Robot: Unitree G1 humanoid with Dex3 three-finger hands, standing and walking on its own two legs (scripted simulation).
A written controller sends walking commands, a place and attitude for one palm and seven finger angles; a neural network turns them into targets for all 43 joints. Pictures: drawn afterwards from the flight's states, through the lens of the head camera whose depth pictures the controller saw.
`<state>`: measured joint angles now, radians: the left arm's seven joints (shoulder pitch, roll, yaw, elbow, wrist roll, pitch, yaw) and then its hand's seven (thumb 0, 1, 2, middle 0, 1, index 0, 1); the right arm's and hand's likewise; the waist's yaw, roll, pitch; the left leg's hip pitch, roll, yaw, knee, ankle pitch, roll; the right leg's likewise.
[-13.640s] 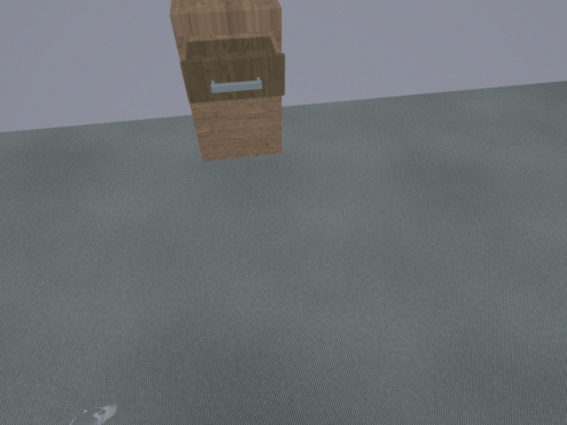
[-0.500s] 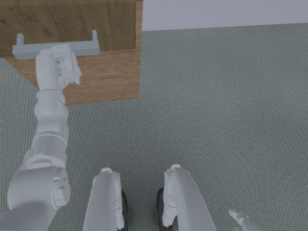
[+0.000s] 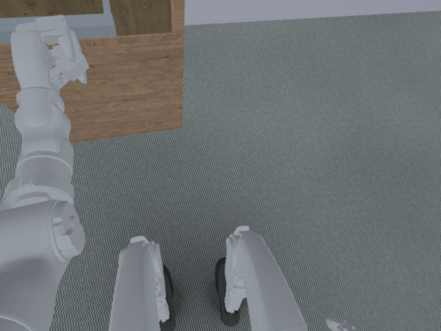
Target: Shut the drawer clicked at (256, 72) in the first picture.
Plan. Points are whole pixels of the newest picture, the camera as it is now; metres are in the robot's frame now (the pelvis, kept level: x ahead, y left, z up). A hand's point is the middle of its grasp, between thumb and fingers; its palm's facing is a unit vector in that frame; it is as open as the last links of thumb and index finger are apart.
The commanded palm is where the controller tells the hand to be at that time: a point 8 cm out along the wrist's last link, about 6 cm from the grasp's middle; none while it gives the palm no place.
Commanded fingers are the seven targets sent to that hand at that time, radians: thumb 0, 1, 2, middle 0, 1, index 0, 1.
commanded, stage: push the drawer shut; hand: left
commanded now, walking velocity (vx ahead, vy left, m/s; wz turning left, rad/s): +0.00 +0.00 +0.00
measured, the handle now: (48, 17) +0.62 +0.23 +0.02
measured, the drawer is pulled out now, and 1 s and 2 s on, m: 0.00 0.00 0.00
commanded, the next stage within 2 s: pull the fist back off the drawer in 0.16 s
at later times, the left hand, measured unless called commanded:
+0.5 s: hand (76, 57) +0.56 +0.19 +0.01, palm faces +0.12 -0.99 -0.06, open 2.7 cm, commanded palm +0.55 +0.18 +0.03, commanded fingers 0.00 0.90 0.90 -1.40 -1.60 -1.40 -1.60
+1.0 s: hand (81, 74) +0.52 +0.18 +0.02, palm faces +0.15 -0.99 -0.04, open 3.2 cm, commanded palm +0.50 +0.20 +0.03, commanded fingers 0.00 0.90 0.90 -1.40 -1.60 -1.40 -1.60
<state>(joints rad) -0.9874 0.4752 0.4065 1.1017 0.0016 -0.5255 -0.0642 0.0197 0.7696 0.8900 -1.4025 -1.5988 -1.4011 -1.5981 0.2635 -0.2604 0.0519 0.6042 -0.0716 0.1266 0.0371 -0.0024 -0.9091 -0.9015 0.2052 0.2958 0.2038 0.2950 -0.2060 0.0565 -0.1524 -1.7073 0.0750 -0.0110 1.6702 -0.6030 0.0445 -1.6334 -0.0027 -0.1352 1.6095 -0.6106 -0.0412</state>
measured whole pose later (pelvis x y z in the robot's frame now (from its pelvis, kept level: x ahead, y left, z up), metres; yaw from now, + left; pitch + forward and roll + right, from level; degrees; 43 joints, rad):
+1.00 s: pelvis +0.01 +0.00 +0.02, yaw +1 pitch +36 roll -5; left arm -0.79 0.35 0.35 0.92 -0.04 -0.51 0.00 0.01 0.89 0.90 -1.40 -1.60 -1.40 -1.60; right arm 0.25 -0.24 0.03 0.59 -0.06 0.12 0.06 0.00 -0.91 -0.90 0.21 0.30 0.20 0.30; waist -0.16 0.06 -0.16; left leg -1.61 0.07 0.01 1.59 -0.61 0.05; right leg -1.55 0.00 -0.11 1.54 -0.62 -0.03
